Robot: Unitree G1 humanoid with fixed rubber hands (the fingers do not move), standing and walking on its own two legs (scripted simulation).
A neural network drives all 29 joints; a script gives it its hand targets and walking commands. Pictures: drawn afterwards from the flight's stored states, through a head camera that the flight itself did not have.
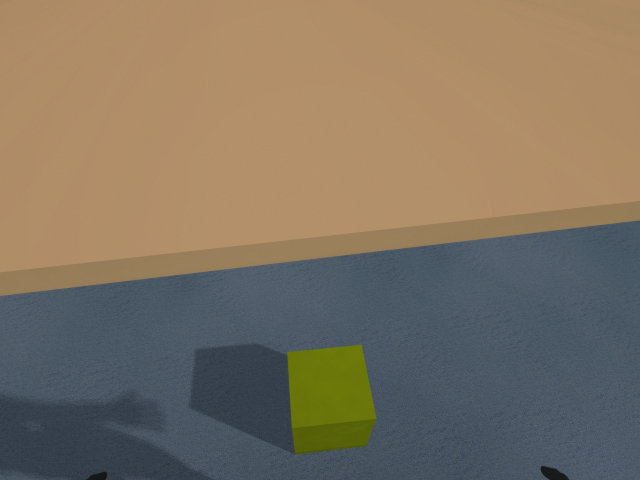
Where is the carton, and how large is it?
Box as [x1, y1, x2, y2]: [287, 345, 375, 453]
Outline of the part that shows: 361,345 287,352 291,422 295,453 362,446 366,444 375,420 375,414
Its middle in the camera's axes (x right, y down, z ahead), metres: +0.03 +0.45 +1.11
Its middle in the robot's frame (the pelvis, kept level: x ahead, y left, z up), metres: +0.46 -0.03 -0.66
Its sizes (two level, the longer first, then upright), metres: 0.210 0.200 0.250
